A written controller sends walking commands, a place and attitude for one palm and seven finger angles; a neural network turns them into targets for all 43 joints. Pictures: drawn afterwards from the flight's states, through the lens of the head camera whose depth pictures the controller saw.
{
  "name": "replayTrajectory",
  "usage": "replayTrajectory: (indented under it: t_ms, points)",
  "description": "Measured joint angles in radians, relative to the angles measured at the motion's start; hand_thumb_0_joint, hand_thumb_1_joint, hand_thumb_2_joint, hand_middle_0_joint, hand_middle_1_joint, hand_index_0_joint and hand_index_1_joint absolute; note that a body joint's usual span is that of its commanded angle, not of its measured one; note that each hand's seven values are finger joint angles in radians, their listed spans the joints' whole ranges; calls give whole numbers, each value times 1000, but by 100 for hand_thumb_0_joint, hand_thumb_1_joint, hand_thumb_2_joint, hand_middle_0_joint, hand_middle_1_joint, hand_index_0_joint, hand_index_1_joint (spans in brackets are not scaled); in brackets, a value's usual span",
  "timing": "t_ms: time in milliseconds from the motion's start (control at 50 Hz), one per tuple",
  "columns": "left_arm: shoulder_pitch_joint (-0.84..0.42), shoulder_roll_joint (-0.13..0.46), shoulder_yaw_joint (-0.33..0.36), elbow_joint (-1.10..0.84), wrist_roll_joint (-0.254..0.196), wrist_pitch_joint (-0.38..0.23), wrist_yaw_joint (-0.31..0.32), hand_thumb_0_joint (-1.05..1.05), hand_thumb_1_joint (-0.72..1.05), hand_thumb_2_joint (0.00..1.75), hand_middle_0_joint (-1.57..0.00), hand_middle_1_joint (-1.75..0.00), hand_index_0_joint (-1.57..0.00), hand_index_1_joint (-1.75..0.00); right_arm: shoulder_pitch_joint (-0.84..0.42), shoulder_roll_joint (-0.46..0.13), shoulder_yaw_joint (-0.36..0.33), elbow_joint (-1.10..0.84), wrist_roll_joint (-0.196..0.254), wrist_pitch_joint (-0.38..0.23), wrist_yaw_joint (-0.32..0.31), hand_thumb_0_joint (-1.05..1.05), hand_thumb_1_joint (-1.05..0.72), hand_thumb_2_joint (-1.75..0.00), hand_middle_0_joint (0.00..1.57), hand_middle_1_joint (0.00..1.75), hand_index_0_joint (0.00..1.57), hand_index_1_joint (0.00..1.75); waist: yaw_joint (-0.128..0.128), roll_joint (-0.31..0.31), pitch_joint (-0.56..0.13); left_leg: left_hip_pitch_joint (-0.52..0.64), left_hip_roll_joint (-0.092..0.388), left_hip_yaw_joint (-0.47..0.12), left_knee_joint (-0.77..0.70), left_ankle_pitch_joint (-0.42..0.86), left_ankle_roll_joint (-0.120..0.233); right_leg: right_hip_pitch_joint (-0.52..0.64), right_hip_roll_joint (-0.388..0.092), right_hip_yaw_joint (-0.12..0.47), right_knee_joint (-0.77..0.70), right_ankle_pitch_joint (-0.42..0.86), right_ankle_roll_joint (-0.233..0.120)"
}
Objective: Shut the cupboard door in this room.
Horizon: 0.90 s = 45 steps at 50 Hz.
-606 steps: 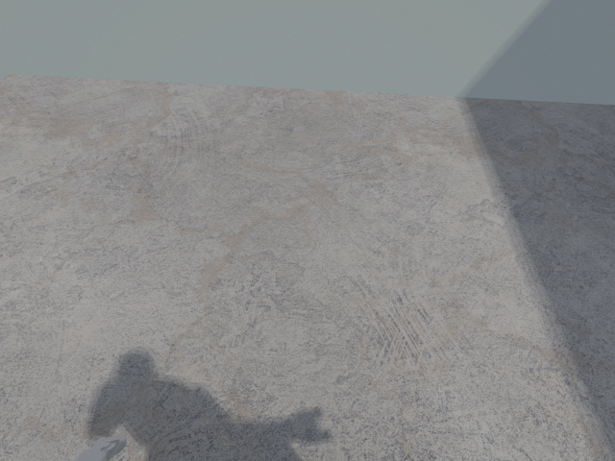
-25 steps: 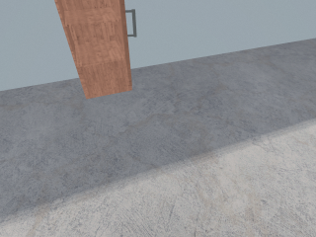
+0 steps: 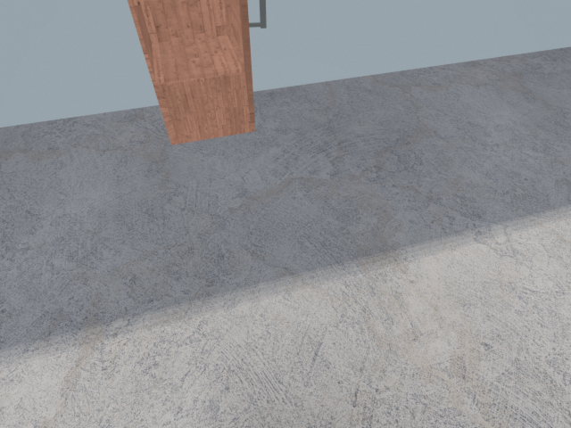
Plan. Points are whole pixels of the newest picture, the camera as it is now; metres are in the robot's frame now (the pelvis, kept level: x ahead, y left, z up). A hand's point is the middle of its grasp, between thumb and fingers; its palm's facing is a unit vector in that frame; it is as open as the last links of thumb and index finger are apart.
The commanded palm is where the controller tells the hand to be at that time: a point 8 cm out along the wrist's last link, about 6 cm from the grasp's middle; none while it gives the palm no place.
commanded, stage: turn or walk to find it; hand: left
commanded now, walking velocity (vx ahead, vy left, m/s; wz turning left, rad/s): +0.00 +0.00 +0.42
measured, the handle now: (256, 1) +1.28 +0.17 +0.05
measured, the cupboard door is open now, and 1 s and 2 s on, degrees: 81 81 81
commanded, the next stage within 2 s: stand and wait in 0.60 s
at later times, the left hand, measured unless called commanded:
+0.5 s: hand out of the picture +0.06 +0.17 -0.13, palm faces +0.24 -0.92 -0.31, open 7.4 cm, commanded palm none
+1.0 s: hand out of the picture -0.13 +0.14 -0.17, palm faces +0.42 -0.88 -0.21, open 7.4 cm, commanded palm none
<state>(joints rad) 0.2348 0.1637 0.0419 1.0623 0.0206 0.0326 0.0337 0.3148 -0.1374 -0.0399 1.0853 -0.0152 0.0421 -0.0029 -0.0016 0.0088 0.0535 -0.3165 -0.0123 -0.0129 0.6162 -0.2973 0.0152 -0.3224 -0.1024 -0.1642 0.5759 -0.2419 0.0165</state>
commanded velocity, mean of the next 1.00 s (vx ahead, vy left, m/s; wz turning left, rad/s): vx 0.00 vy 0.00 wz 0.29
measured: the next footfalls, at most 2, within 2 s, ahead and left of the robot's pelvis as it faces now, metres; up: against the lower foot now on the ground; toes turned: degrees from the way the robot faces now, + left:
right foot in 0.38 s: +0.04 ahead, -0.14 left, +0.00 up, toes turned +9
left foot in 0.86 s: -0.05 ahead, +0.08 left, +0.00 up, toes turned +24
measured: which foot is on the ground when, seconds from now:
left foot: down 0.00-0.38, up 0.40-0.84, down 0.86-1.00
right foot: down 0.00-0.08, up 0.10-0.36, down 0.38-0.88, up 0.90-1.00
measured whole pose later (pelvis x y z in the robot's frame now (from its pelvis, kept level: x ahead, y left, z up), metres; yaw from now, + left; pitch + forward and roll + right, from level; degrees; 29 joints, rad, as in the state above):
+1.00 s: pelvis -0.03 -0.03 +0.01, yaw +21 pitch -2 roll +0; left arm 0.31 0.21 0.02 1.11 0.01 0.05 0.03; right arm 0.09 -0.15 0.00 1.03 -0.01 0.00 -0.02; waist 0.06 -0.04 0.08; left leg -0.15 0.00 0.05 0.49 -0.30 0.03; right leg -0.28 -0.09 -0.08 0.80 -0.50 0.04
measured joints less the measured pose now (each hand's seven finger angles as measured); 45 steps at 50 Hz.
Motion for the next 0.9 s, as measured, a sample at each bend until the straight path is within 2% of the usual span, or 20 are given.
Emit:
replayTrajectory:
  t_ms: [80, 140, 180, 220, 300, 360, 380, 400, 440, 460, 500, 540, 620, 700, 780, 820, 860, 900]
  points:
    - [-11, 17, 10, -19, 1, 13, -2, 0, 91, 90, -20, -30, -20, -30, -22, -14, -9, -39, -5, -6, 2, 1, -90, -90, 20, 30, 20, 30, 0, -25, -12, -25, -15, -11, 38, -20, 10, -25, -15, -4, 54, -46, 10]
    - [-38, 32, 15, -33, 2, 21, -4, 0, 91, 90, -20, -30, -20, -30, -40, -17, -10, -68, -7, -22, -4, 1, -90, -90, 20, 30, 20, 29, -12, -28, -11, -24, -22, -34, 11, -1, 14, -70, 19, 50, 215, -181, 15]
    - [-63, 35, 15, -46, 1, 19, -6, 0, 91, 90, -20, -30, -20, -30, -49, -23, -9, -81, -7, -31, -10, 1, -90, -90, 20, 30, 20, 29, -20, -16, -11, -16, -26, -61, -30, 28, 14, -95, 48, 80, 323, -227, 18]
    - [-89, 35, 12, -65, -2, 12, -8, 0, 91, 90, -20, -30, -20, -30, -57, -35, -8, -91, -9, -33, -14, 1, -90, -90, 20, 30, 20, 30, -23, 0, -11, -9, -28, -90, -71, 57, 10, -98, 70, 98, 357, -248, 24]
    - [-135, 32, 4, -107, -12, -1, -10, 0, 91, 90, -20, -30, -19, -30, -74, -63, -11, -107, -11, -25, -15, 1, -90, -90, 20, 30, 20, 30, -27, 26, -8, -4, -38, -140, -123, 99, -9, -55, 92, 130, 257, -238, 33]
    - [-151, 33, -2, -134, -17, -14, -10, 0, 91, 90, -20, -30, -19, -30, -82, -83, -19, -118, -9, -14, -9, 1, -90, -90, 20, 30, 20, 30, -25, 35, -10, -18, -54, -169, -110, 102, -32, 27, 95, 140, 48, -127, 35]
    - [-149, 35, -4, -141, -15, -21, -10, 0, 91, 90, -20, -30, -20, -30, -84, -89, -22, -121, -6, -10, -7, 1, -90, -90, 20, 30, 20, 30, -21, 33, -12, -29, -63, -173, -89, 93, -42, 57, 90, 136, -28, -60, 20]
    - [-149, 29, -4, -141, -10, -27, -8, 0, 91, 90, -20, -30, -20, -30, -90, -100, -28, -120, -2, -6, -5, 1, -90, -90, 20, 30, 20, 30, -19, 50, -6, -43, -56, -174, -47, 61, -39, 64, 98, 123, -32, -38, -6]
    - [-131, 22, -12, -143, -3, -29, -8, 0, 91, 90, -20, -30, -20, -30, -97, -114, -39, -120, -3, 8, -2, 1, -90, -90, 20, 30, 20, 30, -23, 61, -4, -96, -58, -134, 123, -86, -39, 73, 90, 99, -13, -65, -42]
    - [-118, 19, -13, -143, -2, -27, -8, 0, 91, 90, -20, -30, -20, -30, -98, -120, -43, -120, -5, 15, 0, 1, -90, -90, 20, 30, 20, 30, -22, 59, -6, -124, -59, -110, 221, -121, -39, 82, 80, 90, -18, -75, -51]
    - [-91, 15, -13, -139, -2, -24, -7, 0, 91, 90, -20, -30, -20, -30, -103, -129, -49, -118, -7, 24, 7, 1, -90, -90, 20, 30, 20, 30, -19, 52, -6, -164, -49, -69, 384, -129, -42, 103, 64, 78, -41, -75, -56]
    - [-69, 13, -14, -131, -1, -23, -7, 0, 91, 90, -20, -30, -20, -30, -108, -137, -50, -119, -7, 25, 12, 1, -90, -90, 20, 30, 20, 29, -21, 48, 2, -184, -29, -46, 481, -105, -52, 120, 51, 62, -62, -66, -56]
    - [-31, 11, -19, -121, 0, -29, -9, 0, 91, 90, -20, -30, -20, -30, -115, -140, -45, -110, -4, 31, 15, 1, -91, -90, 20, 29, 20, 29, -16, 39, 23, -178, 9, -30, 528, -83, -74, 134, 31, 20, -76, -62, -57]
    - [11, 10, -23, -107, 6, -35, -9, 0, 90, 90, -20, -30, -20, -30, -138, -132, -30, -89, 0, 38, 12, 1, -91, -90, 20, 29, 20, 29, 10, 25, 42, -124, 31, -13, 431, -116, -80, 129, 15, -8, -69, -67, -54]
    - [56, 16, -25, -73, 13, -33, -9, 0, 90, 90, -20, -30, -20, -30, -180, -112, -11, -77, 9, 28, 8, 1, -91, -90, 20, 29, 20, 29, 43, 7, 51, -28, 34, 18, 214, -139, -68, 115, 9, -17, -51, -71, -44]
    - [77, 23, -24, -47, 11, -29, -8, 0, 90, 90, -20, -30, -20, -30, -200, -99, -1, -77, 12, 15, 6, 1, -91, -90, 20, 29, 20, 29, 53, 0, 48, 31, 30, 37, 81, -93, -60, 106, 9, -23, -33, -77, -34]
    - [96, 31, -23, -21, 3, -21, -7, 0, 90, 90, -20, -30, -20, -30, -209, -87, 9, -79, 13, -8, 5, 1, -91, -90, 20, 29, 20, 29, 56, -2, 37, 106, 33, 52, -75, -3, -38, 94, 15, -33, 3, -95, -20]
    - [96, 50, -22, 8, -3, -7, -3, 0, 91, 90, -20, -30, -20, -30, -221, -57, 17, -69, 11, -25, 2, 1, -91, -90, 20, 29, 20, 29, 70, -43, 40, 123, 15, 66, -81, -36, -10, 80, -1, 0, 60, -154, -4]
